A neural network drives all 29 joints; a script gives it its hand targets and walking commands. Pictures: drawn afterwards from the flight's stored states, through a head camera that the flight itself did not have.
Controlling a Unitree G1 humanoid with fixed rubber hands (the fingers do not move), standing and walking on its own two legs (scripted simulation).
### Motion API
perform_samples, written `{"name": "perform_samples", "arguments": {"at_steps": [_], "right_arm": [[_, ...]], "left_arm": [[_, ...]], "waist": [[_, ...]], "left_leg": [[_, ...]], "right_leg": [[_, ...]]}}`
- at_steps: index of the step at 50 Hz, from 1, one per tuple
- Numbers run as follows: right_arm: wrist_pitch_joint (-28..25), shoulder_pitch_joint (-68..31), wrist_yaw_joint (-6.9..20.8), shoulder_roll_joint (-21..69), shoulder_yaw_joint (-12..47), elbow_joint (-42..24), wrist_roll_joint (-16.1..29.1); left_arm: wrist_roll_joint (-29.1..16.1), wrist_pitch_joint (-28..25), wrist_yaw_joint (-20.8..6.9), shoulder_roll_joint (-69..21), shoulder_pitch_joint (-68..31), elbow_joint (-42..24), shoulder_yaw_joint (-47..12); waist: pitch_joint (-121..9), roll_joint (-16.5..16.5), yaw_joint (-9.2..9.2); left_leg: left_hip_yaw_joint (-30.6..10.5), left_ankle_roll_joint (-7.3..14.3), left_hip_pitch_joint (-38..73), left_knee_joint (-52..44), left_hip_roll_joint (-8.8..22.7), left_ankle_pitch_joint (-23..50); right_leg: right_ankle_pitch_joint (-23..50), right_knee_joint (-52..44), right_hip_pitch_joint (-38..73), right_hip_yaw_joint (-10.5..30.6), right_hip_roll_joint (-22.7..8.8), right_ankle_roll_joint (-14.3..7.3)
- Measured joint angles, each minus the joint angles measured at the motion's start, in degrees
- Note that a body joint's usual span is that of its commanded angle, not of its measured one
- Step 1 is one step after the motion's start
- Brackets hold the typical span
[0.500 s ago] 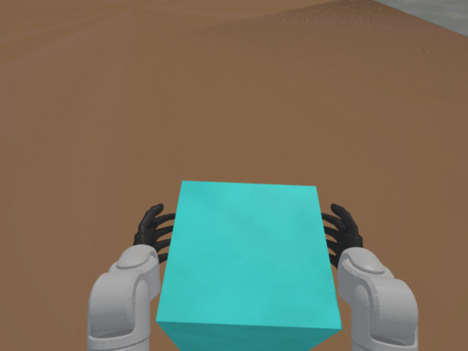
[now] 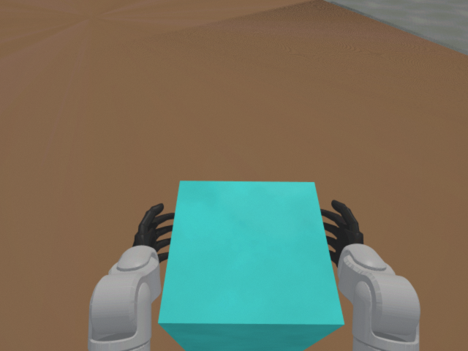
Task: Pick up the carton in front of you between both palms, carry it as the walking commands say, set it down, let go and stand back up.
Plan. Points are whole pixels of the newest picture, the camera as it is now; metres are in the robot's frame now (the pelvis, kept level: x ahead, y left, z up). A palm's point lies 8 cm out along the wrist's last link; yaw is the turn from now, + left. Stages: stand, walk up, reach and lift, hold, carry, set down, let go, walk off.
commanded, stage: carry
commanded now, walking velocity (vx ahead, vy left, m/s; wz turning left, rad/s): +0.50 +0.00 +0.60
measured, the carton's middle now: (245, 273) +0.25 -0.01 +0.03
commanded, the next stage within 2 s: none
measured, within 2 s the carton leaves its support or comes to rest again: neither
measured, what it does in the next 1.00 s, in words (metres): walks ahead, turning left: left foot, then right foot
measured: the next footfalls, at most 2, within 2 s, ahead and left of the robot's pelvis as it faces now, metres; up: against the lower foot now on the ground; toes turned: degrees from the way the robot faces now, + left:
left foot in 0.38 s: +0.40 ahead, +0.14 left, +0.00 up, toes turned +22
right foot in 0.88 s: +0.80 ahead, +0.05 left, +0.00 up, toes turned +5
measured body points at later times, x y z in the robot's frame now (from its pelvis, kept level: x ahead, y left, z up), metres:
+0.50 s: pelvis +0.32 +0.07 -0.01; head +0.33 +0.07 +0.44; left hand +0.54 +0.27 +0.05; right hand +0.60 -0.03 +0.06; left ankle +0.36 +0.13 -0.74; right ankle +0.19 -0.10 -0.62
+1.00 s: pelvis +0.66 +0.09 +0.00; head +0.67 +0.08 +0.45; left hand +0.86 +0.32 +0.08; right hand +0.96 +0.03 +0.08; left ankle +0.48 +0.15 -0.64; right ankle +0.76 +0.04 -0.74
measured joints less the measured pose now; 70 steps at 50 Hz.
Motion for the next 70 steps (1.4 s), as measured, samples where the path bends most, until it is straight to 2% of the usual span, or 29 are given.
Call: {"name": "perform_samples", "arguments": {"at_steps": [3,5,10,13,16,18,19,20,22,23,25,28,33,37,42,44,45,46,48,49,51,57,62,68,70], "right_arm": [[1.5,-0.5,0.0,0.0,-0.2,1.1,-0.5],[2.0,-0.5,0.0,0.0,0.4,1.7,-0.8],[1.5,0.0,0.1,0.1,1.5,-0.2,-1.5],[1.1,0.6,0.2,0.1,1.8,-1.9,-1.8],[1.0,1.1,0.2,0.1,1.9,-2.8,-1.9],[1.0,1.1,0.2,0.1,2.0,-2.5,-1.8],[1.0,0.9,0.2,0.1,2.2,-1.8,-1.8],[0.6,0.6,0.2,0.1,2.4,-0.6,-1.9],[0.0,-0.2,0.2,0.1,2.2,1.9,-2.0],[-0.2,-0.3,0.2,0.1,2.1,2.6,-2.0],[-0.6,0.1,0.2,0.1,1.9,2.8,-1.7],[-1.7,1.0,0.3,0.1,1.6,2.1,-1.3],[-3.1,2.4,0.6,0.2,1.5,0.2,-0.7],[-2.7,2.6,0.6,0.2,1.9,-2.4,-0.5],[-0.6,1.8,0.6,0.1,2.1,-4.4,-0.8],[0.5,1.1,0.4,0.1,1.6,-4.6,-1.0],[0.9,0.4,0.4,0.0,0.9,-3.9,-1.0],[1.2,-0.3,0.4,0.0,0.2,-2.9,-1.1],[1.8,-1.3,0.3,0.0,-0.5,-1.3,-1.3],[1.9,-1.4,0.3,0.0,-0.5,-0.7,-1.4],[1.9,-1.4,0.3,0.0,0.1,0.0,-1.5],[0.1,-0.3,0.4,0.1,1.6,-0.4,-1.6],[0.0,0.4,0.4,0.1,1.8,-3.0,-1.6],[1.1,0.8,0.3,0.1,1.4,-3.4,-1.4],[1.2,0.3,0.3,0.1,1.4,-2.3,-1.2]], "left_arm": [[-0.3,0.9,0.1,0.0,-0.2,1.6,0.4],[-0.6,1.3,0.2,0.0,0.4,1.4,0.9],[-1.7,0.9,0.4,0.0,0.6,-0.3,1.5],[-2.3,0.4,0.4,0.0,0.5,-1.1,1.4],[-2.4,0.2,0.4,0.0,0.7,-1.6,1.2],[-2.2,0.2,0.4,-0.1,1.3,-1.9,1.2],[-2.0,0.2,0.3,0.0,1.5,-1.8,1.4],[-1.9,0.2,0.2,0.0,1.2,-1.0,1.9],[-1.6,0.1,0.0,0.0,0.3,1.0,2.5],[-1.4,0.2,-0.1,0.0,0.2,1.4,2.6],[-1.0,-0.1,-0.2,0.0,0.5,1.5,2.2],[-0.7,-1.1,-0.2,0.0,0.9,1.3,1.4],[-0.1,-2.2,-0.3,-0.1,2.1,-0.7,0.2],[-0.2,-1.2,-0.1,-0.1,2.3,-4.0,0.0],[-0.8,1.2,0.2,0.0,1.0,-5.8,0.5],[-1.0,1.9,0.2,0.0,-0.2,-4.9,0.6],[-1.0,1.7,0.2,0.0,-1.1,-3.3,0.5],[-1.0,1.7,0.2,0.0,-2.2,-1.6,0.6],[-1.0,1.8,0.2,0.0,-3.2,0.6,0.9],[-1.0,1.9,0.2,0.0,-3.0,1.0,1.1],[-1.0,1.6,0.2,0.0,-2.1,0.9,1.4],[-1.5,0.1,0.2,0.0,0.1,-1.0,1.8],[-1.7,0.0,0.1,0.0,0.1,-2.8,1.3],[-1.3,1.2,0.1,0.0,0.0,-2.8,0.7],[-1.0,1.6,0.1,0.0,0.1,-2.6,1.0]], "waist": [[-0.2,-0.8,1.98],[0.1,-1.1,3.10],[2.3,-1.1,4.56],[3.5,-0.7,4.29],[4.7,-0.7,3.68],[5.4,-0.8,3.22],[5.7,-0.9,2.65],[6.0,-1.8,1.81],[7.1,-1.9,0.79],[7.6,-1.8,0.60],[8.3,-1.6,0.36],[8.4,-1.6,0.39],[7.0,-1.6,1.13],[6.0,-1.7,1.66],[4.7,-1.0,1.48],[4.6,-0.2,1.44],[4.7,1.0,1.75],[5.1,1.4,2.15],[6.2,0.9,2.45],[6.6,0.6,2.54],[7.1,0.1,2.73],[6.5,-1.0,3.08],[5.2,-0.9,2.45],[4.1,-1.3,2.21],[4.4,-2.0,2.23]], "left_leg": [[-0.7,1.7,-9.3,18.1,-1.3,-2.3],[-0.1,2.1,-13.9,21.4,-1.4,0.6],[1.5,2.0,-21.0,14.4,-1.2,9.9],[3.6,2.8,-22.1,5.8,-1.5,14.4],[6.6,4.6,-20.3,-1.7,-3.4,18.4],[8.6,6.0,-16.5,-5.9,-5.5,20.5],[9.1,6.5,-14.3,-7.0,-6.4,20.1],[9.3,7.5,-14.1,-4.4,-7.2,17.6],[8.5,8.8,-12.9,-2.1,-7.5,13.2],[8.0,8.3,-11.3,-3.3,-7.4,12.9],[7.0,8.0,-7.9,-7.1,-7.3,12.8],[5.3,7.5,-3.0,-12.7,-7.1,12.8],[3.1,6.2,5.5,-20.2,-6.5,11.5],[2.2,4.8,12.2,-23.6,-6.4,8.5],[1.2,2.4,20.1,-24.0,-5.6,1.8],[1.5,1.4,20.5,-16.8,-4.2,-3.5],[1.7,1.3,17.5,-8.2,-2.5,-4.2],[0.3,1.4,12.8,2.9,-2.1,-3.0],[-2.5,2.2,2.4,22.5,-3.1,-1.1],[-2.6,2.7,-2.0,28.0,-3.2,0.6],[-2.1,3.0,-9.1,30.8,-2.2,4.5],[-0.9,1.1,-20.2,16.8,0.9,12.1],[1.0,0.1,-22.4,3.7,1.4,18.0],[5.2,1.7,-18.9,-6.4,-0.9,21.1],[7.2,3.1,-15.2,-9.2,-2.4,21.0]], "right_leg": [[-5.3,-0.3,3.5,-1.7,-1.3,-0.8],[-5.9,-3.2,6.9,-2.7,-2.0,0.4],[-8.6,-9.0,16.2,-5.9,-3.3,2.1],[-11.6,-10.5,21.7,-8.2,-3.8,3.8],[-15.8,-9.8,27.0,-9.9,-4.9,6.2],[-19.3,-3.9,28.8,-10.2,-6.7,7.6],[-20.8,2.6,28.1,-9.6,-8.2,7.8],[-18.6,12.3,25.2,-6.9,-10.0,7.1],[-18.7,33.1,15.5,3.0,-8.2,6.2],[-18.3,40.2,10.7,6.2,-6.7,5.4],[-15.7,44.6,2.9,8.7,-5.0,3.9],[-11.5,38.3,-5.2,8.6,-4.7,3.1],[-4.5,23.4,-12.4,6.7,-4.6,3.5],[1.7,12.7,-13.9,4.8,-3.9,3.3],[6.6,2.3,-10.3,1.0,-1.3,1.2],[5.8,-0.3,-6.3,-0.9,0.4,0.1],[4.7,2.2,-6.3,-1.7,1.1,-1.5],[2.6,4.3,-6.3,-2.1,1.2,-2.8],[0.0,4.0,-4.3,-2.3,1.0,-4.1],[-0.1,2.4,-2.7,-2.2,1.1,-3.8],[-0.2,-1.4,0.7,-2.0,1.4,-3.7],[-1.7,-10.3,10.4,-0.4,1.9,-2.8],[-5.2,-14.5,18.2,0.5,1.9,-1.1],[-13.4,-14.2,27.0,1.3,1.1,2.3],[-18.6,-7.5,27.6,1.5,-0.4,3.4]]}}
